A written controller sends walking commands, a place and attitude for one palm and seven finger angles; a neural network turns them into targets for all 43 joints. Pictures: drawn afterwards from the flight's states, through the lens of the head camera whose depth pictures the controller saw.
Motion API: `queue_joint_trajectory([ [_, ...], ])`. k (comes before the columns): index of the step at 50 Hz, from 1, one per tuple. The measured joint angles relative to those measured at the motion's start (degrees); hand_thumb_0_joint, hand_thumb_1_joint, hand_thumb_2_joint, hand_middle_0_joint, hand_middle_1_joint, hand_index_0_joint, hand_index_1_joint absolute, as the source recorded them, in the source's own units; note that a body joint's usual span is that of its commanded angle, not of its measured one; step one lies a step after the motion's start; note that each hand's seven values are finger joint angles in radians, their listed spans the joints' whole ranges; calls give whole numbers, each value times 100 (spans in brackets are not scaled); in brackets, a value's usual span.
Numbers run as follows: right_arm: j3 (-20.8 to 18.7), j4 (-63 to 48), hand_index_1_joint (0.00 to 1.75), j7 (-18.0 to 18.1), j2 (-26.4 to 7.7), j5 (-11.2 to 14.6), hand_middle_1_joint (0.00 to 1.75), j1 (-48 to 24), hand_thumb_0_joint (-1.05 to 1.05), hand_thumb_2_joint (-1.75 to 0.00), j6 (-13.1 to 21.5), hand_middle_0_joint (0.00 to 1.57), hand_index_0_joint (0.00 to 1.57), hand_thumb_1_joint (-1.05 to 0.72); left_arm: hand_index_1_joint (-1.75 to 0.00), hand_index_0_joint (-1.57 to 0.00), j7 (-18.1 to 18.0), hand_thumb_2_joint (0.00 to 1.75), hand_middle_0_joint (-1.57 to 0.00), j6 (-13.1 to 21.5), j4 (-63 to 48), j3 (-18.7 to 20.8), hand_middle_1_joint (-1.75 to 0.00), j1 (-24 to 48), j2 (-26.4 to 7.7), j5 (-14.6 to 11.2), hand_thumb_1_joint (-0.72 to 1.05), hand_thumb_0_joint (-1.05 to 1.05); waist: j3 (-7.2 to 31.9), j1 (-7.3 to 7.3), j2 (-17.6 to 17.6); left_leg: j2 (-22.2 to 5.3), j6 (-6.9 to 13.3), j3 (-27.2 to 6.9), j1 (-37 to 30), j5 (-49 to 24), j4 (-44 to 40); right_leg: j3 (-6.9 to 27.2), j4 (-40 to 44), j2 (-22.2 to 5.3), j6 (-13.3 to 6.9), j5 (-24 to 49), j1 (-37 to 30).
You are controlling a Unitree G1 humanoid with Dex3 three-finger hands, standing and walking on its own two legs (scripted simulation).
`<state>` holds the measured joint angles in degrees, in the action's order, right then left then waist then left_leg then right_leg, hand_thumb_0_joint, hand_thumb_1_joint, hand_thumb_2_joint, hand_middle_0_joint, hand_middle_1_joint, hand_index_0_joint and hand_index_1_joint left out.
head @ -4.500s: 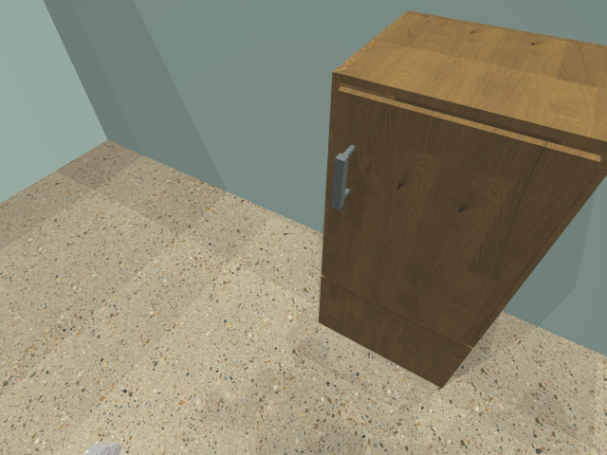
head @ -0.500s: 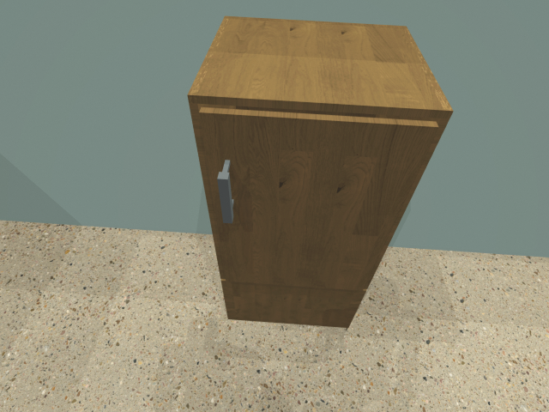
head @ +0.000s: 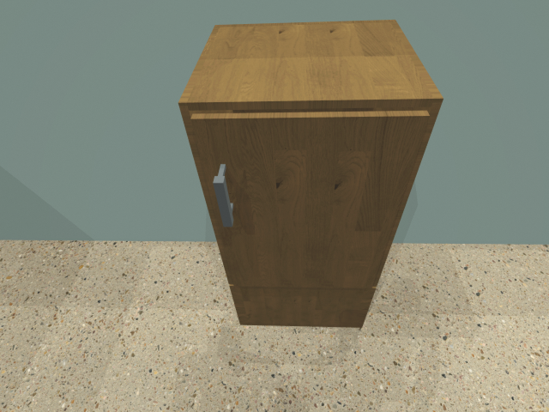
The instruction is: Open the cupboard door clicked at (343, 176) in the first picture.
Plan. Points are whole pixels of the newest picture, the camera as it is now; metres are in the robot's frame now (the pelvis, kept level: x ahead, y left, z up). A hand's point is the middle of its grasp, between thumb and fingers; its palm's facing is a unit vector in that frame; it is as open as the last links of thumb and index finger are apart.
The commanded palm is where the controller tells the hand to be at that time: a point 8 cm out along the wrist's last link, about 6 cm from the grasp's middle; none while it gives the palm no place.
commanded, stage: look again from close up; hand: left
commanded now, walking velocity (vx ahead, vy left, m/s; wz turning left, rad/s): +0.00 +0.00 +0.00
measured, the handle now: (225, 196) +0.53 +0.14 -0.01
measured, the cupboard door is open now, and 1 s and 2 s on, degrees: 0 0 0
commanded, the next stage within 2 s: raise the hand with hooked fingers in 0.14 s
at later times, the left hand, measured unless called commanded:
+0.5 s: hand (175, 356) +0.20 +0.16 -0.01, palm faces +0.16 -0.99 -0.03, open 7.7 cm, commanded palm +0.12 +0.22 -0.06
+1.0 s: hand (151, 375) +0.18 +0.20 -0.04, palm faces -0.02 -1.00 -0.05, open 10.6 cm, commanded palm +0.15 +0.26 -0.03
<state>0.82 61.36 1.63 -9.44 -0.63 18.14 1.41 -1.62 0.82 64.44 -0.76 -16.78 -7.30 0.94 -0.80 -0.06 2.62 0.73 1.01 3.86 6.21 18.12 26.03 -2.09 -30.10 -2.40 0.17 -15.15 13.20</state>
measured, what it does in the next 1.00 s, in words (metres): lowers itself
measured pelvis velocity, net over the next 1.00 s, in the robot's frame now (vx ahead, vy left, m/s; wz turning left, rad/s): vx -0.05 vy -0.01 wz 0.04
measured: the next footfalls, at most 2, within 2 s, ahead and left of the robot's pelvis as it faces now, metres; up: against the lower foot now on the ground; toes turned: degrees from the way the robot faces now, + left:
none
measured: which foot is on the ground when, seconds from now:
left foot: down 0.00-1.00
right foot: down 0.00-1.00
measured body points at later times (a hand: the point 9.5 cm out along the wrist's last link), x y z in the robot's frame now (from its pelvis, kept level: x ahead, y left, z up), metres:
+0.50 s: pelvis -0.02 -0.03 -0.03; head +0.00 -0.04 +0.42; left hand +0.19 +0.21 +0.00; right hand +0.14 -0.30 -0.11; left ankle -0.04 +0.11 -0.74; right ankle +0.01 -0.12 -0.74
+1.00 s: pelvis -0.05 -0.01 -0.08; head +0.02 +0.00 +0.36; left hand +0.18 +0.26 -0.04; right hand +0.13 -0.21 -0.18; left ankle -0.04 +0.11 -0.74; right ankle +0.01 -0.12 -0.74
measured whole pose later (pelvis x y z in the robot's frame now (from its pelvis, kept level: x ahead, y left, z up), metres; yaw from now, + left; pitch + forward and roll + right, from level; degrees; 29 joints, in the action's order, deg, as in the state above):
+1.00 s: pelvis -0.05 -0.01 -0.08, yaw +2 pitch +14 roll -2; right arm 3.2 32.2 2.3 -10.0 1.6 14.3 12.2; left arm 20.7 18.1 4.9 12.9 -15.3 -15.4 -16.4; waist 6.5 0.3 1.6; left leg -1.1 0.3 -1.0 48.6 31.6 66.4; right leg -5.7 -62.5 -2.1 -1.1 -25.1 51.1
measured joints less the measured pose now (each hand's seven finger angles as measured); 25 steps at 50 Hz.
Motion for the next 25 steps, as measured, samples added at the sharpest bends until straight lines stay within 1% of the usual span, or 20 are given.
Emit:
queue_joint_trajectory([
  [12,1,245,30,17,69,3,30,-44,0,-90,-8,20,20,-91,-30,-20,5,90,-20,29,52,35,-30,78,-21,-5,92,1,-139,-1,-72,-116,-140,-59,-29,-81,-142,-74,86,114,-134,25,-15],
  [13,-9,243,30,-4,65,15,30,-65,0,-90,-27,20,20,-91,-30,-20,-41,90,-20,67,44,38,-30,82,-17,3,92,1,-147,-2,-61,-160,-156,-65,81,-61,1,-100,94,146,-139,39,14],
  [14,21,32,30,11,53,91,30,-4,0,-90,21,20,20,-91,-30,-20,-92,90,-20,-251,-802,71,-30,-200,-59,-229,93,2,-166,-13,-84,-189,-150,-77,145,-5,84,-98,44,177,-147,38,77],
  [15,32,-200,30,91,39,135,30,106,0,-90,246,20,20,-91,-30,-20,-151,90,-20,-326,-1812,140,-30,-543,-131,-389,94,3,-152,-50,-125,-199,-163,-65,173,38,104,-83,-32,188,-164,15,144],
  [16,-11,-400,30,179,1,179,30,204,1,-90,500,21,20,-91,-30,-21,-265,90,-21,-210,-2675,162,-31,-813,-183,-531,95,3,-91,-58,-138,-193,-184,-79,232,48,150,-93,-95,177,-177,-17,200],
  [18,-85,-752,30,276,-157,294,30,248,1,-90,946,21,21,-92,-31,-20,-412,89,-21,57,-3961,193,-32,-997,-210,-808,94,4,11,5,-94,-163,-191,-182,412,75,330,-188,-215,127,-174,-82,302],
  [19,-122,-928,30,293,-254,295,30,193,1,-90,1107,21,21,-92,-32,-20,-393,89,-21,260,-4388,245,-32,-934,-204,-903,93,4,73,60,-73,-143,-182,-240,572,105,474,-242,-317,94,-167,-120,419],
  [20,-163,-1111,30,296,-347,264,30,106,1,-90,1234,21,21,-92,-33,-20,-316,88,-21,534,-4672,330,-33,-798,-197,-968,91,4,166,114,-72,-124,-176,-286,796,149,654,-284,-467,62,-165,-166,612],
  [22,-272,-1508,30,245,-507,204,30,-126,1,-90,1425,21,20,-92,-35,-20,12,87,-21,1224,-4893,556,-35,-393,-188,-1078,88,3,364,161,-109,-109,-181,-305,1333,280,1101,-296,-884,24,-179,-287,1134],
  [23,-328,-1714,30,195,-567,175,30,-256,1,-90,1493,21,20,-92,-36,-20,249,86,-21,1611,-4921,674,-36,-209,-191,-1151,85,3,475,157,-162,-110,-190,-277,1627,366,1351,-265,-1142,16,-193,-364,1447],
  [25,-443,-2122,30,67,-652,137,30,-520,1,-90,1593,21,20,-91,-38,-21,845,85,-21,2415,-4921,874,-38,46,-206,-1316,81,2,669,142,-302,-133,-212,-213,2227,578,1911,-191,-1708,17,-224,-545,2088],
])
